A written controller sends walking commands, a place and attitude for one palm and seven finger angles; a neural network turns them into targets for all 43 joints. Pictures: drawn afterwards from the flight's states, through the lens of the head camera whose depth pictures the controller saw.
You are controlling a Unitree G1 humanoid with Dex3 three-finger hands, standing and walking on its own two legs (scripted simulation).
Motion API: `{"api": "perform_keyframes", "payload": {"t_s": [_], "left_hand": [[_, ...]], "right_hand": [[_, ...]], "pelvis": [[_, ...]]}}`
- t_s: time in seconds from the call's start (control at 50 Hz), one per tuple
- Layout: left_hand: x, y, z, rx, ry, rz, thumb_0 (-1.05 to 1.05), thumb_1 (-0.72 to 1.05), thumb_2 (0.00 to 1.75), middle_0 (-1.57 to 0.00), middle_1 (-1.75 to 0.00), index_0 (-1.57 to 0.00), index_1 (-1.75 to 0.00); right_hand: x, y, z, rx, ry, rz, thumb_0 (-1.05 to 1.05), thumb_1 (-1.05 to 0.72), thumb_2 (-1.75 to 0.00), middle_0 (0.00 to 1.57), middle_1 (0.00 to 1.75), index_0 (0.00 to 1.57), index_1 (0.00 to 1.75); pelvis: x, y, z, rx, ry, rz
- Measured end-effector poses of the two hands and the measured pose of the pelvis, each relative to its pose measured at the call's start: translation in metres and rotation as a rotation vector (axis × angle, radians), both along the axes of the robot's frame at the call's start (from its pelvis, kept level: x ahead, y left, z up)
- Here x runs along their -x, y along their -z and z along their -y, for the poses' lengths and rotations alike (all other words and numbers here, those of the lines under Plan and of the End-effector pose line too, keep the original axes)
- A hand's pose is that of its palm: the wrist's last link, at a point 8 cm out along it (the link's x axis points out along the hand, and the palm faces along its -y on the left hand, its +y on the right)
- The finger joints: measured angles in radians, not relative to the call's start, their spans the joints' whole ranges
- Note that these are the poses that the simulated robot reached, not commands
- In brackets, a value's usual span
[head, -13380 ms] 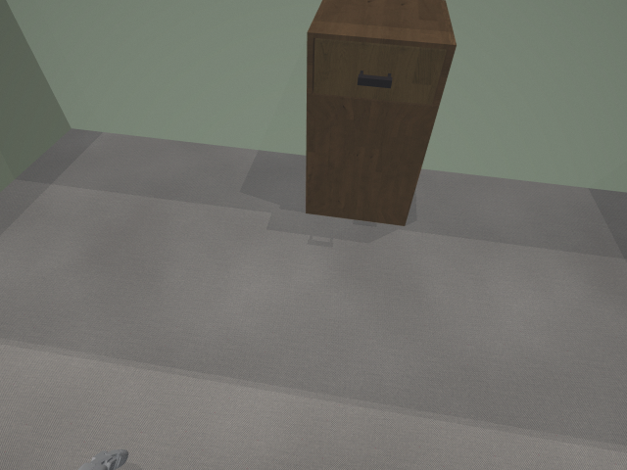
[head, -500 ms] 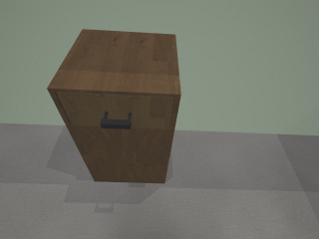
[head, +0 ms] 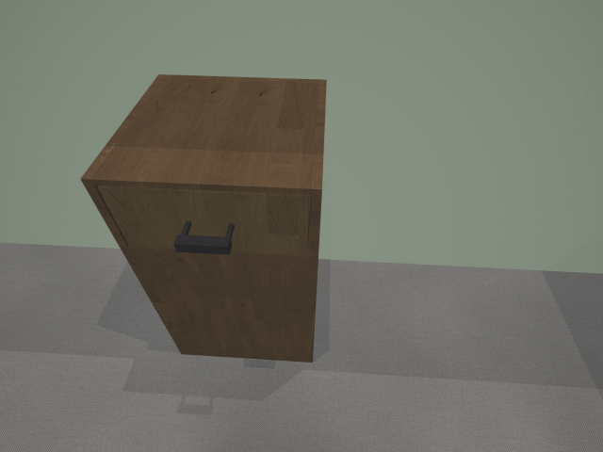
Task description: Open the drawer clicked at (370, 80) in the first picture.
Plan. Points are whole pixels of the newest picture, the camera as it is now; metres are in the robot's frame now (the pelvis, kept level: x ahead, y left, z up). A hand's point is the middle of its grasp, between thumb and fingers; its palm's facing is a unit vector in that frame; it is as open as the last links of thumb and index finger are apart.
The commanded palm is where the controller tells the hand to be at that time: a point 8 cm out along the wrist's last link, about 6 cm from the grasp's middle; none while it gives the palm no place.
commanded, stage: come to a stop and stand still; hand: left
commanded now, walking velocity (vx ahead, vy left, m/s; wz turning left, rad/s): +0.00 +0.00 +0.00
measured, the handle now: (206, 235) +0.53 +0.23 -0.08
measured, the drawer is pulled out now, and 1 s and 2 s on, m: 0.00 0.00 0.00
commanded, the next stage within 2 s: look again from close up in 0.08 s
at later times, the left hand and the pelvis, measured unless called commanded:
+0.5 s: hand out of the picture +0.00 +0.21 -0.18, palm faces +0.02 -0.98 -0.20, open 7.4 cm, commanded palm none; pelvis -0.01 +0.03 -0.01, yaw -1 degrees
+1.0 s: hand (135, 400) +0.20 +0.24 -0.04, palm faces -0.05 -0.56 -0.83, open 7.7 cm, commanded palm +0.12 +0.26 -0.04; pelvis -0.02 +0.04 -0.02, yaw -2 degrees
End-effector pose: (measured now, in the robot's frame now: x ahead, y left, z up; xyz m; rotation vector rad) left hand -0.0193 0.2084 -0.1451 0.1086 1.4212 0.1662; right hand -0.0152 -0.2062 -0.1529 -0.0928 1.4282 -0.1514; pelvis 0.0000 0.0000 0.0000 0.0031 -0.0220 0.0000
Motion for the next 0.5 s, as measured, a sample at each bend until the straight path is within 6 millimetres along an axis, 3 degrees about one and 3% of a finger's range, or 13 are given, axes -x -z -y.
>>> {"api": "perform_keyframes", "payload": {"t_s": [0.14, 0.24, 0.34, 0.5], "left_hand": [[0.018, 0.002, 0.018, 0.043, -0.021, -0.048, 0.01, 0.92, 0.90, -0.20, -0.29, -0.20, -0.30], [0.021, 0.002, 0.017, 0.035, -0.008, -0.041, 0.01, 0.91, 0.90, -0.20, -0.30, -0.20, -0.30], [0.016, 0.008, -0.005, 0.024, 0.025, -0.026, 0.00, 0.91, 0.90, -0.20, -0.30, -0.20, -0.30], [-0.018, 0.004, -0.045, -0.028, 0.050, 0.076, 0.01, 0.91, 0.90, -0.20, -0.29, -0.20, -0.30]], "right_hand": [[-0.012, -0.004, 0.013, 0.029, -0.013, 0.017, 0.01, -0.92, -0.90, 0.20, 0.30, 0.19, 0.30], [-0.015, -0.005, 0.014, 0.037, -0.015, 0.026, 0.01, -0.92, -0.90, 0.20, 0.30, 0.19, 0.30], [-0.019, -0.003, 0.005, 0.048, -0.012, 0.089, 0.01, -0.93, -0.90, 0.20, 0.30, 0.19, 0.30], [-0.006, -0.003, -0.018, 0.034, -0.023, 0.091, 0.02, -0.94, -0.90, 0.20, 0.30, 0.19, 0.30]], "pelvis": [[-0.002, -0.001, 0.002, 0.001, 0.001, -0.001], [0.002, 0.001, -0.001, 0.013, 0.010, -0.016], [0.006, 0.006, -0.015, 0.025, 0.005, -0.020], [0.006, 0.006, -0.031, 0.009, 0.016, 0.001]]}}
